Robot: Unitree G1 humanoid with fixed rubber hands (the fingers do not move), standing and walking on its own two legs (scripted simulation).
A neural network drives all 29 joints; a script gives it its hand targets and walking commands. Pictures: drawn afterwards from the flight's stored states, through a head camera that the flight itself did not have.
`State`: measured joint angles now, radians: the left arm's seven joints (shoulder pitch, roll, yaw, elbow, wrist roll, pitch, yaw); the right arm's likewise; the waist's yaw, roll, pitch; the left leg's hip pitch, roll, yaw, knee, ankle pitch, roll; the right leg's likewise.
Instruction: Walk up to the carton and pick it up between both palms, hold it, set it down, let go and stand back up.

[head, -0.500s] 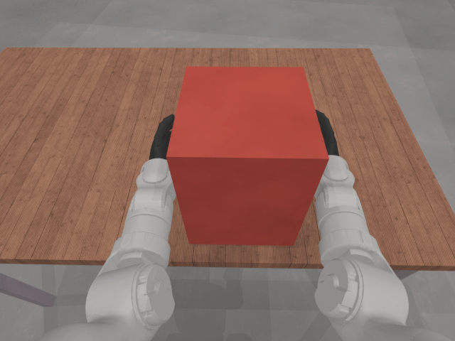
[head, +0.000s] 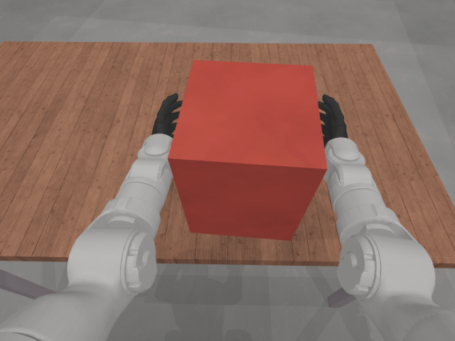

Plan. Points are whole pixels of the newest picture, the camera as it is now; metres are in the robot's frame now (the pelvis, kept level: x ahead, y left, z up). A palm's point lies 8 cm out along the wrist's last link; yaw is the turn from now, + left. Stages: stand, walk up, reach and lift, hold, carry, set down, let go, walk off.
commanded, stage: set down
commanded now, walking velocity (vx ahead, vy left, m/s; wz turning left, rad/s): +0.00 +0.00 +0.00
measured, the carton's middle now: (245, 157) +0.43 -0.03 +0.06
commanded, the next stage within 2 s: none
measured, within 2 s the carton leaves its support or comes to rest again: neither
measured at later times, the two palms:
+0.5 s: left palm (130, 148) +0.43 +0.18 +0.08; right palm (344, 148) +0.43 -0.20 +0.08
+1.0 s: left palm (120, 131) +0.41 +0.17 +0.15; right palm (362, 136) +0.40 -0.20 +0.15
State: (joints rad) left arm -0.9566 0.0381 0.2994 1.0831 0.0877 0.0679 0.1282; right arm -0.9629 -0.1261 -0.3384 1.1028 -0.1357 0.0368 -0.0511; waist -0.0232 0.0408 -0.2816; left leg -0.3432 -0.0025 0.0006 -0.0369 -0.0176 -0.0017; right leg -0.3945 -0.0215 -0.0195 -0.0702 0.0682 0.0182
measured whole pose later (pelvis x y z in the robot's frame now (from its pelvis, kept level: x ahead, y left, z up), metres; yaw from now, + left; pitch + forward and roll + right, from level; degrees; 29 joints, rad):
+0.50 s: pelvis -0.02 +0.00 +0.00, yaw +1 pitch +22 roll +0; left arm -0.93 0.23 0.02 1.06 -0.24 0.11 0.11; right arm -0.92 -0.29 -0.04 1.06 0.20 0.10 -0.05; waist -0.01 0.03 -0.24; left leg -0.44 -0.01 -0.01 0.15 -0.09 0.00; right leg -0.46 -0.03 -0.03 0.06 0.02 0.02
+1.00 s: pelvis -0.04 +0.00 +0.00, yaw +1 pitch +13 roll +0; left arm -0.97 0.24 0.04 0.92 -0.20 0.32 0.10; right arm -0.96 -0.28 -0.09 0.92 0.17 0.31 -0.07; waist -0.03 0.02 -0.17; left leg -0.31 -0.01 -0.02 0.16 -0.08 0.00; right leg -0.35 -0.03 -0.03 0.11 0.01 0.02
